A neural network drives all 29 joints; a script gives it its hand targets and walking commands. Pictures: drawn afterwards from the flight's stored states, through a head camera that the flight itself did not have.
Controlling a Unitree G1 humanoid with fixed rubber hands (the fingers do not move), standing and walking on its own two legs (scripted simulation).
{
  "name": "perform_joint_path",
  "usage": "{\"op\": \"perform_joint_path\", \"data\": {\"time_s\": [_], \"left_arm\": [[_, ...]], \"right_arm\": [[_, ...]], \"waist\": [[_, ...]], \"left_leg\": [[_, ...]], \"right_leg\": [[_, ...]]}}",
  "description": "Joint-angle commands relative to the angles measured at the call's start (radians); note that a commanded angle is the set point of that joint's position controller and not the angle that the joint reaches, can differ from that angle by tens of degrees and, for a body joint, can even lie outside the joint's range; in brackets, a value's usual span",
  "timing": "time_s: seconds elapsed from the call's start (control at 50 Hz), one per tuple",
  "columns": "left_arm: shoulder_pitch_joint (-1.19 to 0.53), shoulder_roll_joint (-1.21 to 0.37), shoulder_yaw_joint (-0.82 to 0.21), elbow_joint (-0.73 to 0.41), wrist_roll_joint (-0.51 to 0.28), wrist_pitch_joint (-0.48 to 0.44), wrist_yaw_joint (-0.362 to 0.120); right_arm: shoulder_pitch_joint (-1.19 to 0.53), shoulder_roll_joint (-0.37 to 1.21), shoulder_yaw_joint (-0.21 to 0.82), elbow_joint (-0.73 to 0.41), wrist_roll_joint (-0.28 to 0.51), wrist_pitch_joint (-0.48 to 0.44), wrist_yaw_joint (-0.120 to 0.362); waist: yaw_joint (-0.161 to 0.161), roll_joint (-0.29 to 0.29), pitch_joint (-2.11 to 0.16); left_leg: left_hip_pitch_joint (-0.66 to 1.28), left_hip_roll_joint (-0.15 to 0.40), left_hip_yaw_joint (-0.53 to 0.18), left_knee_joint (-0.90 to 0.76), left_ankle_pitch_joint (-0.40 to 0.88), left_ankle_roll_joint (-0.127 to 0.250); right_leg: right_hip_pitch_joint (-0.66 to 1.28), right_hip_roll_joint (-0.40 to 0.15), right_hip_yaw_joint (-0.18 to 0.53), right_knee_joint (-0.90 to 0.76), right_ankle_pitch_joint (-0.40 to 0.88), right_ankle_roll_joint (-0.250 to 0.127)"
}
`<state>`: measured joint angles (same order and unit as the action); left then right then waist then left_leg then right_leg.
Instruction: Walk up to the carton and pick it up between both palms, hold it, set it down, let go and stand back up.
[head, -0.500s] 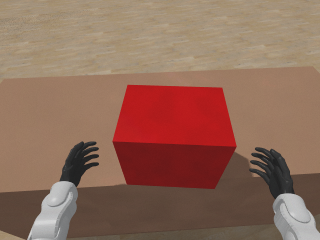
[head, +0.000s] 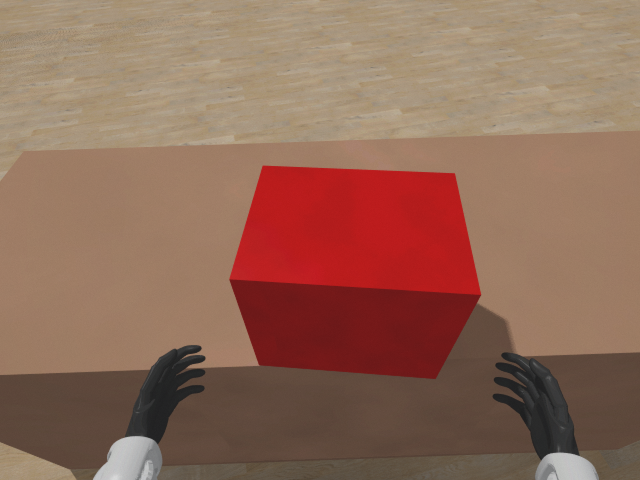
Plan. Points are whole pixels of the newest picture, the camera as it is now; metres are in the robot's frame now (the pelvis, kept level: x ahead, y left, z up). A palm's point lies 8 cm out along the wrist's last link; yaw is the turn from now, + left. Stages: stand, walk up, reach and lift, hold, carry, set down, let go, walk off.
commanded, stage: let go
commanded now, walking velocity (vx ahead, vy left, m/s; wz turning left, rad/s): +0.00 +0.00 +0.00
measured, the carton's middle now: (351, 274) +0.38 +0.00 +0.01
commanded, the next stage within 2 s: stand in 0.62 s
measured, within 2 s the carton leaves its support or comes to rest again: neither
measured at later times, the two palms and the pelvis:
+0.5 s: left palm (172, 442) +0.16 +0.23 -0.07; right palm (542, 463) +0.16 -0.23 -0.06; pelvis +0.00 +0.00 +0.00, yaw -1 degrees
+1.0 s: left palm out of the picture +0.08 +0.25 -0.12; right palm out of the picture -0.01 -0.27 -0.13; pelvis -0.01 +0.00 -0.02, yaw -8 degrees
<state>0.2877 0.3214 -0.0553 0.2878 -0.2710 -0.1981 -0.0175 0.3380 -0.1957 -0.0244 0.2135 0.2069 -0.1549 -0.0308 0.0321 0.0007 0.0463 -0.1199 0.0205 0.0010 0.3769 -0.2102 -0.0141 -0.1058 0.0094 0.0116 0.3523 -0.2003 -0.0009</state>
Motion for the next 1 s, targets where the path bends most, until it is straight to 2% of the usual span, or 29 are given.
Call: {"op": "perform_joint_path", "data": {"time_s": [0.0,0.06,0.1,0.12,0.16,0.2,0.22,0.24,0.26,0.3,0.34,0.4,0.42,0.46,0.5,0.52,0.54,0.6,0.62,0.64,0.68,0.74,0.76,0.8,0.82,0.86,0.9,0.92,0.98], "left_arm": [[-0.075,0.090,0.034,-0.020,0.035,-0.053,-0.003],[-0.085,0.095,0.048,-0.074,0.041,-0.063,0.002],[-0.089,0.112,0.078,-0.027,0.058,-0.060,0.003],[-0.091,0.062,0.058,0.111,0.095,-0.029,-0.005],[-0.159,0.091,0.071,-0.100,0.042,-0.070,0.018],[-0.140,0.078,0.051,0.117,0.105,0.002,0.006],[-0.156,0.061,0.059,0.107,0.109,0.020,0.002],[-0.173,0.091,0.075,-0.017,0.078,-0.009,0.012],[-0.148,0.044,0.050,0.143,0.131,0.031,0.020],[-0.197,0.045,0.059,0.171,0.155,0.077,0.021],[-0.146,0.062,0.075,0.007,0.120,0.034,0.037],[-0.129,0.016,0.071,0.170,0.195,0.115,0.032],[-0.139,0.019,0.090,0.091,0.183,0.106,0.029],[-0.117,-0.011,0.083,0.198,0.213,0.168,0.010],[-0.175,0.018,0.102,0.013,0.196,0.138,0.029],[-0.183,0.002,0.085,0.068,0.200,0.150,0.035],[-0.196,0.028,0.100,-0.024,0.188,0.133,0.046],[-0.144,-0.022,0.083,0.222,0.239,0.243,0.009],[0.048,0.067,0.147,0.231,0.359,0.199,0.016],[0.053,0.075,0.154,0.261,0.355,0.185,0.012],[0.045,0.098,0.146,0.255,0.339,0.163,0.008],[-0.019,0.031,0.124,0.251,0.327,0.164,-0.002],[0.018,0.037,0.125,0.270,0.332,0.168,-0.003],[-0.010,0.053,0.122,0.267,0.334,0.164,-0.006],[0.023,0.097,0.130,0.281,0.332,0.166,-0.003],[0.009,0.075,0.126,0.282,0.327,0.153,0.005],[0.007,0.031,0.112,0.298,0.316,0.148,0.003],[0.057,0.039,0.115,0.306,0.322,0.147,0.006],[0.081,0.006,0.107,0.326,0.316,0.156,0.006]], "right_arm": [[-0.069,-0.102,-0.028,-0.003,-0.024,-0.082,0.004],[-0.083,-0.090,-0.035,-0.022,-0.021,-0.123,0.005],[-0.093,-0.091,-0.020,0.012,-0.033,-0.134,0.007],[-0.105,-0.099,-0.008,0.157,-0.056,-0.111,0.017],[-0.147,-0.067,-0.033,-0.031,-0.022,-0.149,0.019],[-0.153,-0.091,-0.034,0.202,-0.090,-0.102,0.017],[-0.156,-0.082,-0.034,0.205,-0.084,-0.098,0.020],[-0.162,-0.082,-0.045,0.071,-0.065,-0.128,0.017],[-0.168,-0.123,-0.044,0.281,-0.099,-0.107,0.029],[-0.228,-0.118,-0.035,0.309,-0.102,-0.089,0.035],[-0.175,-0.087,-0.024,0.150,-0.080,-0.147,0.029],[-0.201,-0.120,-0.018,0.354,-0.120,-0.113,0.040],[-0.189,-0.117,-0.023,0.267,-0.092,-0.128,0.040],[-0.185,-0.104,-0.007,0.380,-0.145,-0.102,0.024],[-0.214,-0.096,-0.024,0.262,-0.124,-0.132,0.026],[-0.226,-0.094,-0.024,0.311,-0.135,-0.122,0.033],[-0.233,-0.087,-0.027,0.212,-0.118,-0.129,0.036],[-0.220,-0.088,-0.003,0.411,-0.181,-0.053,0.030],[-0.139,-0.210,-0.080,0.401,-0.301,0.077,0.034],[-0.072,-0.236,-0.100,0.411,-0.294,0.137,0.045],[-0.007,-0.208,-0.085,0.427,-0.280,0.162,0.050],[-0.118,-0.203,-0.077,0.430,-0.266,0.168,0.049],[-0.124,-0.170,-0.062,0.421,-0.261,0.171,0.052],[-0.112,-0.170,-0.064,0.437,-0.257,0.185,0.057],[-0.104,-0.172,-0.058,0.450,-0.254,0.179,0.061],[-0.071,-0.196,-0.069,0.480,-0.258,0.177,0.051],[-0.031,-0.226,-0.072,0.514,-0.260,0.162,0.053],[-0.052,-0.207,-0.066,0.513,-0.259,0.162,0.047],[-0.010,-0.224,-0.061,0.549,-0.249,0.154,0.045]], "waist": [[-0.009,0.039,-0.040],[-0.001,0.006,-0.075],[0.004,0.011,-0.102],[-0.017,0.003,-0.004],[0.010,0.000,-0.097],[-0.032,0.022,-0.022],[-0.022,0.010,-0.045],[-0.005,-0.008,-0.103],[-0.028,0.039,-0.031],[-0.031,0.021,-0.047],[-0.006,-0.006,-0.139],[-0.019,0.045,-0.028],[0.000,-0.003,-0.070],[-0.029,-0.013,-0.035],[-0.002,0.018,-0.111],[-0.012,0.017,-0.055],[-0.001,0.011,-0.102],[-0.030,-0.020,0.050],[0.020,0.087,0.035],[-0.040,0.070,-0.059],[-0.053,-0.024,-0.212],[-0.049,0.090,-0.130],[-0.040,-0.025,-0.088],[-0.062,-0.032,-0.069],[-0.061,-0.098,-0.100],[-0.066,-0.063,-0.087],[-0.077,-0.032,-0.083],[-0.049,-0.054,-0.102],[-0.044,0.048,-0.150]], "left_leg": [[0.044,-0.018,-0.003,-0.026,0.211,-0.036],[0.061,-0.022,0.006,-0.016,0.221,-0.032],[0.043,-0.025,0.010,-0.019,0.203,-0.023],[0.031,-0.022,0.010,-0.027,0.154,-0.025],[0.005,-0.025,0.022,-0.022,0.142,-0.015],[0.014,-0.026,0.018,-0.033,0.076,-0.015],[0.030,-0.022,0.027,-0.038,0.082,-0.019],[0.012,-0.022,0.033,-0.024,0.128,-0.017],[0.028,-0.021,0.027,-0.028,0.142,-0.034],[0.029,-0.017,0.028,-0.031,0.110,-0.033],[0.025,-0.023,0.035,-0.024,0.187,-0.021],[0.061,-0.018,0.042,-0.034,0.208,-0.040],[0.055,-0.022,0.049,-0.026,0.197,-0.040],[0.092,-0.033,0.053,-0.035,0.184,-0.036],[0.080,-0.030,0.060,-0.032,0.228,-0.035],[0.072,-0.029,0.058,-0.028,0.225,-0.036],[0.060,-0.026,0.062,-0.029,0.234,-0.031],[0.080,-0.030,0.070,-0.068,0.092,-0.017],[0.070,0.098,-0.011,0.077,0.300,-0.025],[0.043,0.118,-0.007,0.122,0.329,0.002],[0.070,0.103,0.025,0.192,0.350,0.012],[-0.054,0.113,-0.010,0.128,0.094,0.027],[-0.076,0.123,-0.022,0.119,0.022,0.029],[-0.128,0.086,0.005,0.130,-0.175,0.031],[-0.077,0.063,0.005,0.140,-0.175,0.032],[-0.053,0.068,-0.004,0.162,-0.143,0.028],[-0.098,0.106,-0.015,0.106,-0.117,0.040],[-0.046,0.142,-0.055,0.094,-0.067,0.055],[-0.116,0.133,-0.025,0.038,-0.049,0.060]], "right_leg": [[-0.035,-0.002,0.036,-0.067,0.057,-0.049],[-0.027,-0.004,0.027,-0.064,0.073,-0.042],[0.010,-0.007,0.039,-0.051,0.085,-0.032],[-0.030,-0.005,0.032,-0.061,0.025,-0.039],[-0.001,-0.022,0.048,-0.042,0.018,-0.035],[-0.041,-0.017,0.037,-0.055,-0.023,-0.043],[-0.044,-0.011,0.030,-0.056,-0.026,-0.042],[-0.004,-0.012,0.028,-0.036,0.038,-0.028],[-0.022,-0.003,0.019,-0.040,0.034,-0.044],[-0.029,0.007,0.003,-0.041,0.002,-0.044],[0.058,-0.002,0.019,-0.021,0.134,-0.029],[0.009,0.012,0.002,-0.043,0.111,-0.041],[0.028,0.008,0.002,-0.043,0.101,-0.029],[0.004,-0.004,0.006,-0.055,0.144,-0.033],[0.039,0.005,0.000,-0.043,0.149,-0.025],[0.023,0.012,0.004,-0.047,0.138,-0.030],[0.043,0.009,0.005,-0.040,0.164,-0.022],[-0.037,-0.009,0.005,-0.090,0.057,-0.030],[-0.228,-0.059,0.083,0.031,0.285,0.020],[-0.147,-0.057,0.082,0.094,0.311,0.012],[-0.124,-0.059,0.073,0.195,0.485,0.006],[-0.229,-0.047,0.117,0.193,0.258,-0.015],[-0.257,-0.047,0.122,0.176,0.222,-0.013],[-0.278,-0.062,0.183,0.106,0.191,-0.030],[-0.325,-0.059,0.215,0.078,0.141,-0.039],[-0.364,-0.075,0.257,0.066,0.179,-0.050],[-0.311,-0.045,0.206,0.105,0.150,-0.037],[-0.341,-0.036,0.198,0.142,0.181,-0.032],[-0.226,-0.021,0.165,0.201,0.172,-0.019]]}}
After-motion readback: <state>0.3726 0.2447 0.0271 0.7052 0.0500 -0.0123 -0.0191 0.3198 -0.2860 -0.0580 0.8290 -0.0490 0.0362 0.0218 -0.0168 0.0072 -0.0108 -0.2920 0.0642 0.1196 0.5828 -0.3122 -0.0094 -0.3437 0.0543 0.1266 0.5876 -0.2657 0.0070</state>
